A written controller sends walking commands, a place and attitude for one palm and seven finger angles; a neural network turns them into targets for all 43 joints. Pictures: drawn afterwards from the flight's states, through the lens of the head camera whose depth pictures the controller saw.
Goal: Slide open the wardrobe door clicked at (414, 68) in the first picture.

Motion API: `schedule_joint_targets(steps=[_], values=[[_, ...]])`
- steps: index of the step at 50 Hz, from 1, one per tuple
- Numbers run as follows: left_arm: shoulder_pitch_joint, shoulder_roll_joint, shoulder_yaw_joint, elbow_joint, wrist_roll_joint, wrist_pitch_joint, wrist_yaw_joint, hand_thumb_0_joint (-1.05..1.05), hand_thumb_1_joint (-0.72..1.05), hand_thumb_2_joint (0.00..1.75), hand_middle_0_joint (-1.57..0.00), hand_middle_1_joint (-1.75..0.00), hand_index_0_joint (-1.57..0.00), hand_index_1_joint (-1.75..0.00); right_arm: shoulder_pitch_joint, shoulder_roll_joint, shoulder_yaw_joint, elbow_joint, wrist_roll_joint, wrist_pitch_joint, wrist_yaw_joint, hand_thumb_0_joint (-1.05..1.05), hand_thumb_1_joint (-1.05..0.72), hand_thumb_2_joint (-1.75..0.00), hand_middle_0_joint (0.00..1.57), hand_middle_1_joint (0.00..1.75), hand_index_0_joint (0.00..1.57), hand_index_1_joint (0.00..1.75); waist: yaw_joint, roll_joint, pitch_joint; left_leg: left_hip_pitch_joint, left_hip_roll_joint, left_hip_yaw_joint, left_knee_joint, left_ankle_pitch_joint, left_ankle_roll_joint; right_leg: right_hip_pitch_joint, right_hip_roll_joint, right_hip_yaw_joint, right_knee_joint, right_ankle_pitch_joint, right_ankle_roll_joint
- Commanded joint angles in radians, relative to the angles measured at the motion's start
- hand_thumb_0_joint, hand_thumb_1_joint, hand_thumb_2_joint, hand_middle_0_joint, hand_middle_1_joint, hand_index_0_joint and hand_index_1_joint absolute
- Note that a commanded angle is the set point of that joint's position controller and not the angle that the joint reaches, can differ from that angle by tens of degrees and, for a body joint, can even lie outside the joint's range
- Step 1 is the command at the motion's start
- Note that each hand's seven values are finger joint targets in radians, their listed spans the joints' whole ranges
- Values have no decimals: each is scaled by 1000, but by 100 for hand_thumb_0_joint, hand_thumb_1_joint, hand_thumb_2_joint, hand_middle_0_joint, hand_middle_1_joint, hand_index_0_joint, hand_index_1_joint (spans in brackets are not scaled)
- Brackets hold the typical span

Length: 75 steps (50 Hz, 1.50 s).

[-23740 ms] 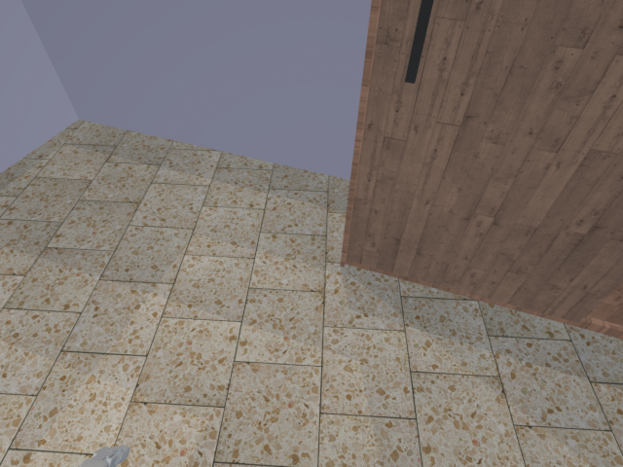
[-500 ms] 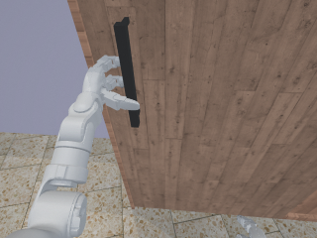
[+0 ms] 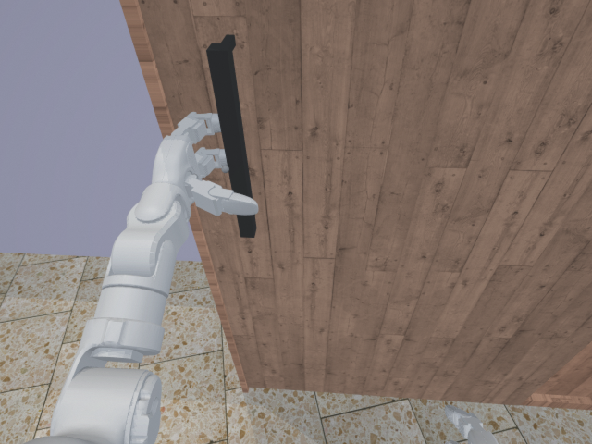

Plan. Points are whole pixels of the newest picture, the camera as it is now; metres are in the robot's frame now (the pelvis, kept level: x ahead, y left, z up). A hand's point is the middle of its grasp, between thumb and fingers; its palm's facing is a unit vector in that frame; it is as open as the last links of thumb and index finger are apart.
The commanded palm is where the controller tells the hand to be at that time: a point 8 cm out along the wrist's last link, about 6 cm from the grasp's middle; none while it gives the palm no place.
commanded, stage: slide the fingers in behind the handle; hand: left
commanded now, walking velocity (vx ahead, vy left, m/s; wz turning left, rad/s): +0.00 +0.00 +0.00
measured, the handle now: (240, 149) +0.45 +0.10 +0.21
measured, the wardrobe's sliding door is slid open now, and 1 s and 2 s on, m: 0.00 0.00 0.00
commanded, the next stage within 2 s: grip the handle and tug to test in 1.30 s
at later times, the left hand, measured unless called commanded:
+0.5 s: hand (235, 172) +0.38 +0.10 +0.22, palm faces -0.02 -1.00 -0.01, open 14.2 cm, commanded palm +0.36 +0.14 +0.21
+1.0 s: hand (248, 170) +0.39 +0.08 +0.21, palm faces -0.02 -1.00 -0.01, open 14.1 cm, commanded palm +0.36 +0.13 +0.21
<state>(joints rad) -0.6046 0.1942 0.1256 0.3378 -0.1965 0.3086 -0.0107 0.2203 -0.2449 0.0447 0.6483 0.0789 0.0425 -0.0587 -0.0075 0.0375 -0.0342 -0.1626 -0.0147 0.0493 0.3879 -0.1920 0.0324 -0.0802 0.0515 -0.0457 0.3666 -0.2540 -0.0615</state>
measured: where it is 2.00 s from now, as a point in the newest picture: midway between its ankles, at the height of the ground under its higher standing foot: outside the picture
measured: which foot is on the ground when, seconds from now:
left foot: down 0.00-1.00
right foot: down 0.00-1.00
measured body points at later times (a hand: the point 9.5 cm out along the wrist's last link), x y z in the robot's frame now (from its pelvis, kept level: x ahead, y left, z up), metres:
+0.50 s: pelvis +0.01 +0.00 +0.00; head -0.03 -0.02 +0.45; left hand +0.38 +0.15 +0.22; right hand +0.18 -0.23 -0.09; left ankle +0.01 +0.10 -0.74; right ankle -0.03 -0.08 -0.74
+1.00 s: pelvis +0.00 -0.01 +0.00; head -0.03 -0.03 +0.45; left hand +0.38 +0.14 +0.22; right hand +0.16 -0.23 -0.10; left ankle +0.01 +0.10 -0.74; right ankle -0.03 -0.08 -0.74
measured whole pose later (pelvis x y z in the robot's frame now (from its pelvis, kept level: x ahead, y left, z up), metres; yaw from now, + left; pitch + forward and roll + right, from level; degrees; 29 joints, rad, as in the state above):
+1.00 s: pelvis +0.00 -0.01 +0.00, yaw +1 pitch -3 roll +0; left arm -0.59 0.13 0.05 0.26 -0.18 0.36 0.06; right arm 0.19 -0.23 0.05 0.65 0.06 0.08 -0.04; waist 0.00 0.04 -0.03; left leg -0.15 -0.02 0.04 0.38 -0.19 0.03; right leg -0.07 0.05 -0.06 0.37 -0.26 -0.07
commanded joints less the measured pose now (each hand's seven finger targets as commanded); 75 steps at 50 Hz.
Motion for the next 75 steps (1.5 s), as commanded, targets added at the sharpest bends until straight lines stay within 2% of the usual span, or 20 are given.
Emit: schedule_joint_targets(steps=[1, 4, 6, 13, 20, 23, 34, 40, 42, 43, 45, 48, 51, 53, 56, 60, 63, 67, 70, 75], values=[[-525, 116, 6, -278, 0, -60, 16, 0, -50, 30, -30, -120, -30, -120, -150, -103, -33, -165, 1, -52, -4, 0, -90, -90, 20, 30, 20, 30, -7, -54, -237, 186, 8, -57, 0, 199, 32, -62, -35, 49, -50, 295, 41], [-516, 112, 2, -292, 0, -56, 24, 0, -50, 30, -30, -120, -30, -120, -155, -103, -31, -162, 0, -49, -3, 0, -90, -90, 20, 30, 20, 30, -3, -36, -247, 196, 9, -62, -2, 212, 29, -55, -36, 47, -47, 299, 37], [-500, 101, 2, -267, -4, -42, 27, 0, -50, 30, -30, -120, -30, -120, -155, -102, -29, -158, -2, -48, -4, 0, -90, -90, 20, 30, 20, 30, -6, -70, -235, 187, 8, -61, 2, 208, 28, -60, -34, 46, -49, 304, 40], [-397, 104, 23, -284, 0, -21, 38, 0, -50, 30, -30, -120, -30, -120, -171, -101, -30, -173, -7, -25, 6, 0, -90, -90, 20, 30, 20, 30, 25, -83, -269, 181, 4, -52, 2, 275, 26, 2, -42, 47, -29, 405, 41], [-406, 78, -16, -399, 1, -9, 34, 0, -50, 30, -30, -120, -30, -120, -195, -96, -27, -189, -9, -12, 11, 0, -90, -90, 20, 30, 20, 30, 15, -74, -263, 194, 4, -52, 11, 298, 27, 1, -45, 46, -23, 441, 42], [-417, 71, -27, -384, -2, 6, 38, 0, -50, 30, -30, -120, -30, -120, -203, -97, -25, -182, -8, -9, 7, 0, -90, -90, 20, 30, 20, 30, 12, -80, -223, 189, 5, -56, 9, 259, 28, -28, -42, 46, -36, 388, 44], [-455, 56, -30, -340, -8, 9, 49, 0, -50, 30, -30, -120, -30, -120, -198, -91, -21, -171, -13, -6, 4, 0, -90, -90, 20, 30, 20, 30, 9, -68, -259, 178, -2, -63, 4, 241, 28, -9, -46, 51, -37, 367, 42], [-502, 38, -43, -309, -4, 0, 67, 0, -50, 30, -30, -120, -30, -120, -190, -87, -22, -163, -14, -8, 5, 0, -90, -90, 20, 30, 20, 30, 0, -89, -232, 165, -1, -64, -1, 202, 29, -31, -44, 51, -48, 321, 44], [-488, 36, -40, -321, 2, -9, 73, 0, -50, 30, -30, -120, -30, -120, -190, -86, -23, -166, -17, -10, 7, 0, -90, -90, 20, 30, 20, 30, 8, -70, -261, 176, -2, -62, 3, 229, 28, -14, -46, 53, -39, 357, 42], [-462, 79, -2, -315, 4, -16, 78, 0, -50, 30, -30, -120, -30, -120, -188, -92, -28, -164, -16, -7, 8, 0, -90, -90, 20, 30, 20, 30, 19, -88, -269, 178, 0, -64, 3, 246, 29, 1, -45, 52, -38, 372, 41], [-491, 17, -68, -331, 9, -21, 70, 0, -50, 30, -30, -120, -30, -120, -186, -85, -24, -166, -16, -8, 10, 0, -90, -90, 20, 30, 20, 30, 3, -71, -272, 185, -1, -61, 4, 253, 28, -4, -45, 50, -32, 384, 40], [-452, 39, -45, -312, 7, -23, 69, 0, -50, 30, -30, -120, -30, -120, -182, -92, -28, -166, -17, -7, 10, 0, -90, -90, 20, 30, 20, 30, 14, -83, -257, 184, 3, -63, 1, 244, 28, -11, -40, 45, -38, 364, 40], [-489, 23, -59, -315, 3, -20, 66, 0, -50, 30, -30, -120, -30, -120, -185, -87, -26, -165, -16, -11, 8, 0, -90, -90, 20, 30, 20, 30, 2, -93, -237, 175, 1, -61, 1, 222, 30, -24, -41, 50, -45, 352, 44], [-446, 59, -23, -320, 5, -25, 67, 0, -50, 30, -30, -120, -30, -120, -183, -94, -30, -166, -17, -9, 9, 0, -90, -90, 20, 30, 20, 30, 19, -94, -259, 181, 2, -61, -1, 243, 29, -3, -41, 47, -41, 367, 41], [-476, 20, -63, -332, 4, -22, 64, 0, -50, 30, -30, -120, -30, -120, -187, -86, -25, -167, -16, -12, 10, 0, -90, -90, 20, 30, 20, 30, 8, -74, -248, 179, 1, -60, 2, 236, 28, -14, -42, 49, -40, 366, 42], [-493, 42, -43, -320, 3, -16, 67, 0, -50, 30, -30, -120, -30, -120, -185, -89, -26, -161, -15, -11, 7, 0, -90, -90, 20, 30, 20, 30, 4, -88, -243, 178, 1, -59, -1, 222, 31, -21, -42, 52, -51, 349, 44], [-450, 60, -22, -311, 5, -13, 71, 0, -50, 30, -30, -120, -30, -120, -187, -92, -28, -162, -17, -8, 7, 0, -90, -90, 20, 30, 20, 30, 19, -77, -254, 179, 1, -57, -2, 236, 28, -4, -42, 49, -46, 361, 42], [-449, 16, -64, -333, 6, -12, 65, 0, -50, 30, -30, -120, -30, -120, -189, -87, -25, -169, -17, -10, 11, 0, -90, -90, 20, 30, 20, 30, 11, -81, -255, 182, 0, -60, 1, 247, 27, -8, -42, 47, -39, 377, 40], [-483, 33, -50, -303, 3, -5, 69, 0, -50, 30, -30, -120, -30, -120, -189, -89, -25, -160, -15, -4, 7, 0, -90, -90, 20, 30, 20, 30, 2, -93, -227, 174, 2, -61, -4, 221, 28, -27, -41, 49, -52, 340, 41], [-486, 58, -23, -301, 3, -4, 69, 0, -27, 40, -32, -123, -32, -123, -192, -88, -24, -161, -17, -2, 4, 0, -90, -90, 20, 30, 20, 30, 9, -83, -237, 169, -1, -58, -2, 224, 29, -14, -45, 54, -52, 351, 42]])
